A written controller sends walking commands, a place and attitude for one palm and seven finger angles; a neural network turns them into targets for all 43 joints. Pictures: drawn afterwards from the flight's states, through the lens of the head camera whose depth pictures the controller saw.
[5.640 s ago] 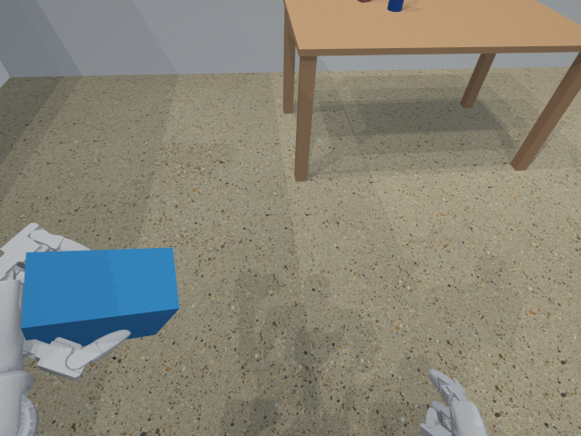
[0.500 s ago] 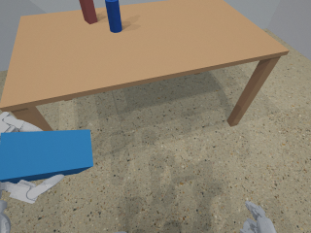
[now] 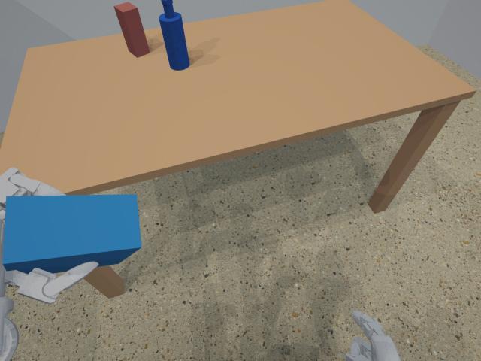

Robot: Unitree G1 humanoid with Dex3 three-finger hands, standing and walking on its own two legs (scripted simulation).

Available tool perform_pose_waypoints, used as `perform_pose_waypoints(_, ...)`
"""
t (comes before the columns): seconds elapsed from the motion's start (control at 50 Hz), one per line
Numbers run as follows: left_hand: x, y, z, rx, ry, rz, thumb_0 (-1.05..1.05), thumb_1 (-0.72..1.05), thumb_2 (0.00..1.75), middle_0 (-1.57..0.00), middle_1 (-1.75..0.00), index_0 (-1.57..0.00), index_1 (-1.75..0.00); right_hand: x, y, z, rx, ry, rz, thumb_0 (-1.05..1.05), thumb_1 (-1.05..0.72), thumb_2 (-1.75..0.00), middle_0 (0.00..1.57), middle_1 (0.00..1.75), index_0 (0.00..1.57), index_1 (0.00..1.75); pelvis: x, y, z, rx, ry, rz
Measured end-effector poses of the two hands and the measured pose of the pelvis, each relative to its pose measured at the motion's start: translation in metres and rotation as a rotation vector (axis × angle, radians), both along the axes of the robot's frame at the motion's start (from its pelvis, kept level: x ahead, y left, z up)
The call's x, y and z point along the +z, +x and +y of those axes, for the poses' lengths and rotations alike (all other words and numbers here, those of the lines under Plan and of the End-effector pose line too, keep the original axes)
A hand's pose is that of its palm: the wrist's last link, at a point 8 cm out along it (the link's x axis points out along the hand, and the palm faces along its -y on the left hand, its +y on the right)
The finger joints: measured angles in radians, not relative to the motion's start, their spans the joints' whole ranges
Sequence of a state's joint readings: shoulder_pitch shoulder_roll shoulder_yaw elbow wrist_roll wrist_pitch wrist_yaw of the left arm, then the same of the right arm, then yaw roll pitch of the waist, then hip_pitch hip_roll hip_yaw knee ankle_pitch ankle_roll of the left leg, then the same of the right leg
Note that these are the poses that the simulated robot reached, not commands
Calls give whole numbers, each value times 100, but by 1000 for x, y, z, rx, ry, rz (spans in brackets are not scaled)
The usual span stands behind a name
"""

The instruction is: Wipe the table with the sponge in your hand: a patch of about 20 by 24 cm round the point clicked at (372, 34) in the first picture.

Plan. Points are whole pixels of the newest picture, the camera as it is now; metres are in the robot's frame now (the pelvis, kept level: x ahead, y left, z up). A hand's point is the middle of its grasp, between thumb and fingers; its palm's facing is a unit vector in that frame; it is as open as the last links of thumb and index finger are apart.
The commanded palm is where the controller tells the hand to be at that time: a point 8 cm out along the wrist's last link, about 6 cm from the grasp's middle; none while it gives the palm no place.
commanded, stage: take the last steps up to it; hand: left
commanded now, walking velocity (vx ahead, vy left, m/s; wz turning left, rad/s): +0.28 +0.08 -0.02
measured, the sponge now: (92, 235) +0.24 +0.21 +0.15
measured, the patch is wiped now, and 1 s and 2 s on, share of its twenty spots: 0.00 0.00 0.00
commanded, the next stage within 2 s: come to a stop and stand still in 0.70 s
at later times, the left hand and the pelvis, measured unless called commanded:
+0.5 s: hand (46, 157) +0.34 +0.30 +0.18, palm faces +0.39 -0.83 -0.40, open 10.6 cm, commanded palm +0.27 +0.33 +0.19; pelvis +0.10 +0.06 +0.01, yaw -2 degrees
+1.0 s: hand (87, 139) +0.38 +0.25 +0.18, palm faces +0.29 -0.85 -0.44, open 10.6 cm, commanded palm +0.32 +0.32 +0.19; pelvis +0.15 +0.04 +0.02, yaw -3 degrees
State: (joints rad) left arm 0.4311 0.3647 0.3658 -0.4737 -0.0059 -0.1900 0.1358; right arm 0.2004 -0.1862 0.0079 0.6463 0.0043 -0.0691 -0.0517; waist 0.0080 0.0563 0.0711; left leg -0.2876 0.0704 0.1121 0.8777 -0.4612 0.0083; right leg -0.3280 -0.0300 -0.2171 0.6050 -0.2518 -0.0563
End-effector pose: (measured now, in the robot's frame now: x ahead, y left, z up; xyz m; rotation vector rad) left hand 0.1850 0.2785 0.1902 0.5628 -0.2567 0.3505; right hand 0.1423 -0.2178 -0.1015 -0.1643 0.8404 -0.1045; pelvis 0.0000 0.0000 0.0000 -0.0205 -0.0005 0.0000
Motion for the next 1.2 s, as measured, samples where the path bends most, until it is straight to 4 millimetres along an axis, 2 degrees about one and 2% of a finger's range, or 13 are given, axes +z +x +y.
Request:
perform_pose_waypoints(0.12,0,27,-13,-58,-43,6,0,-53,100,-67,-136,-67,-136,22,31,-29,-28,-79,-12,1,-91,-90,20,30,20,30,9,21,2,-12,27,1)
perform_pose_waypoints(0.24,21,49,1,-103,30,-27,0,-53,100,-67,-136,-68,-136,41,57,-28,-44,-138,-31,1,-91,-90,20,30,19,30,15,47,16,-13,46,10)
perform_pose_waypoints(0.34,17,70,37,-68,32,-82,0,-53,100,-67,-136,-68,-136,36,81,-3,-75,-153,-60,1,-91,-90,19,30,19,30,3,77,44,-26,37,-9)
perform_pose_waypoints(0.44,3,102,62,-18,-28,-81,0,-53,100,-67,-136,-68,-136,30,100,41,-66,-67,-70,1,-91,-90,19,30,19,29,5,93,54,-33,27,-16)
perform_pose_waypoints(0.52,7,116,51,-49,-61,-65,0,-53,100,-67,-136,-68,-136,31,111,70,-22,14,-78,1,-91,-90,20,30,20,30,11,102,55,-42,15,-7)
perform_pose_waypoints(0.58,17,119,34,-104,-36,-60,0,-53,100,-67,-136,-68,-136,28,117,79,0,55,-84,1,-91,-90,20,30,20,30,12,109,53,-44,16,-2)
perform_pose_waypoints(0.66,27,123,21,-115,53,-43,0,-53,100,-67,-136,-68,-136,16,127,73,1,85,-77,1,-90,-89,20,30,20,30,8,120,42,-46,30,-3)
perform_pose_waypoints(0.76,19,134,22,-34,42,-1,0,-53,100,-67,-136,-68,-136,3,135,41,-22,60,-27,1,-90,-89,20,30,20,30,6,133,33,-36,33,-13)
perform_pose_waypoints(0.88,-3,148,24,4,-56,80,0,-53,100,-67,-136,-68,-136,22,139,2,-52,-48,-1,1,-91,-90,20,30,20,30,19,143,32,-42,68,-9)
perform_pose_waypoints(0.96,-1,155,16,-67,-67,65,0,-53,100,-67,-136,-68,-136,37,146,-10,-67,-119,-32,1,-91,-90,20,30,20,30,20,145,38,-42,63,-14)
perform_pose_waypoints(1.06,16,158,28,-152,-19,-46,0,-53,100,-67,-136,-68,-136,48,156,1,-97,-168,-101,1,-91,-90,19,30,19,29,9,151,55,-54,13,-31)
perform_pose_waypoints(1.12,20,158,44,-144,2,-96,0,-53,100,-67,-136,-68,-136,51,158,20,-111,-133,-117,1,-91,-90,19,30,19,29,9,150,58,-72,32,-40)
perform_pose_waypoints(1.2,13,155,59,-81,-33,-70,0,-53,100,-67,-136,-68,-136,52,154,49,-50,-67,-133,1,-91,-90,19,30,19,29,14,142,58,-70,13,-31)
